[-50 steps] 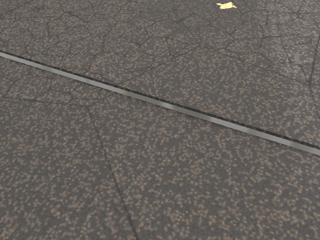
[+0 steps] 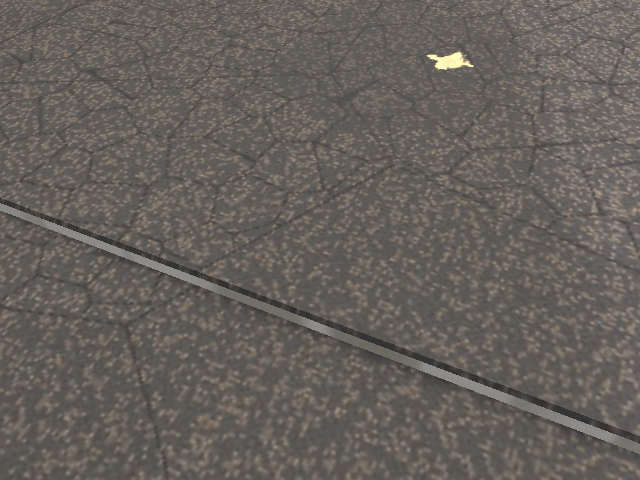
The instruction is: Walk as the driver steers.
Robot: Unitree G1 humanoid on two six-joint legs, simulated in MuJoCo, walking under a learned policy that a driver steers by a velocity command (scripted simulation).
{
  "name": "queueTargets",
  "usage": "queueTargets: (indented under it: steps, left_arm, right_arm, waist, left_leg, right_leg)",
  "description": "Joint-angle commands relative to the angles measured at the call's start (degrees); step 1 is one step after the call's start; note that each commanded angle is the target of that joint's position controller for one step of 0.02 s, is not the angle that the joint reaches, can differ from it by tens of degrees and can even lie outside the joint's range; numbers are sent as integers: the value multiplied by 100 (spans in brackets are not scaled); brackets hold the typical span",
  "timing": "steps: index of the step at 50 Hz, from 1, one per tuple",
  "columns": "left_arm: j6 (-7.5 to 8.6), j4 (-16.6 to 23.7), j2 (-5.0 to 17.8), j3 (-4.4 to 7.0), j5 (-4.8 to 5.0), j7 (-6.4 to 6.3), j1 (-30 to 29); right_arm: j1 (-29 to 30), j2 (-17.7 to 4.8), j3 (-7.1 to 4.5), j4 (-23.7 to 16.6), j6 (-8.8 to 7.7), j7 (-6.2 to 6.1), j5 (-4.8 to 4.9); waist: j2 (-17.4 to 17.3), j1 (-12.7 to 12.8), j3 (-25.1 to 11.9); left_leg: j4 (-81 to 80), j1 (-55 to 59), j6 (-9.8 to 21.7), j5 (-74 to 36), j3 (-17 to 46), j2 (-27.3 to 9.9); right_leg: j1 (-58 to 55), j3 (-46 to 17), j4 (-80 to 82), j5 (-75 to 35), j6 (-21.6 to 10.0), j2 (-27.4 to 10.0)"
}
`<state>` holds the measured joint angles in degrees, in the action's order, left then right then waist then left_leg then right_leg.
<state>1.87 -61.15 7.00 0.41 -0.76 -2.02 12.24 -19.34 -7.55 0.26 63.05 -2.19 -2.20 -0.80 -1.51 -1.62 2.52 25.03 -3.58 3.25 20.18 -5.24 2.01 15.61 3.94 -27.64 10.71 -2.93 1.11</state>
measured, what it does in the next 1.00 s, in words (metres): stands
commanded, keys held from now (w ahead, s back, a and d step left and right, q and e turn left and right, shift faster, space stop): no key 1.00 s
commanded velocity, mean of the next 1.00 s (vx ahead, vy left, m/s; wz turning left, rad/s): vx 0.01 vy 0.00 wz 0.00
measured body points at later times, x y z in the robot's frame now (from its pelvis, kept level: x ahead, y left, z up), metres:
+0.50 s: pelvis +0.01 -0.01 +0.00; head +0.02 -0.01 +0.45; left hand -0.01 +0.19 -0.16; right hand -0.03 -0.22 -0.16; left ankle -0.07 +0.08 -0.74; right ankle +0.05 -0.09 -0.74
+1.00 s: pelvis +0.01 -0.01 +0.00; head +0.02 -0.01 +0.45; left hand -0.03 +0.19 -0.16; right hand -0.06 -0.20 -0.16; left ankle -0.07 +0.08 -0.74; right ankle +0.05 -0.09 -0.74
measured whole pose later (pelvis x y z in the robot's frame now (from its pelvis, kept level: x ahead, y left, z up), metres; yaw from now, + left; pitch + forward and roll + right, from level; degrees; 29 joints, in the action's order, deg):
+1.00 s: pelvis +0.01 -0.01 +0.00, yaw +1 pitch -1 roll -1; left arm 0.6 -67.9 6.0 -0.6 -0.1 -2.3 18.4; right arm -23.7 -4.9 1.7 66.9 -1.4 -2.9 -0.8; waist -0.5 0.5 1.3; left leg 21.3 -1.2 2.3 19.0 -4.0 0.8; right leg 12.5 4.2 -22.8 9.2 -3.3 2.5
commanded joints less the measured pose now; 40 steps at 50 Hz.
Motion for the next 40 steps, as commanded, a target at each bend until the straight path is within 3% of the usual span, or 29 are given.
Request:
queueTargets:
  steps: [1,5,10,40]
  left_arm:
    - [-3,-12,476,72,57,-43,397]
    - [0,-135,476,86,69,-48,518]
    - [-40,-271,461,74,51,-60,603]
    - [-121,-641,280,-34,61,-37,995]
  right_arm:
    - [-671,-407,-73,93,86,-6,2]
    - [-642,-331,-41,185,78,-53,13]
    - [-585,-292,-21,256,129,-77,15]
    - [-979,-86,96,433,88,-86,4]
  waist:
    - [457,61,59]
    - [183,101,-51]
    - [108,123,66]
    - [66,213,392]
  left_leg:
    - [-586,-370,46,-1092,621,-675]
    - [-639,-292,-2,-1285,614,-748]
    - [-710,-280,-21,-1183,615,-783]
    - [-892,-643,19,-826,718,-857]
  right_leg:
    - [-592,-928,569,-1825,-232,-787]
    - [-878,-916,577,-1990,-226,-768]
    - [-851,-908,678,-1778,-203,-735]
    - [-684,-878,854,-732,-108,-630]
Velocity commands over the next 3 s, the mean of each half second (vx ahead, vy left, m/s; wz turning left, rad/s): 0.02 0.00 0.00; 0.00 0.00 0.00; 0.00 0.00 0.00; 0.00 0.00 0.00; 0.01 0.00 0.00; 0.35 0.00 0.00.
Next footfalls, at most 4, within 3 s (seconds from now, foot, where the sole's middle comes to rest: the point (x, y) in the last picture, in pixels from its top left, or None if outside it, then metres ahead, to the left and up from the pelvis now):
2.82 right None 0.26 -0.12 -0.77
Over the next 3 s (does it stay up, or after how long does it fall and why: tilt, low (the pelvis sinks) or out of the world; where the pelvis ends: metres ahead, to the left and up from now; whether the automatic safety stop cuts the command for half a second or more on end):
stays up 0.21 -0.05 0.00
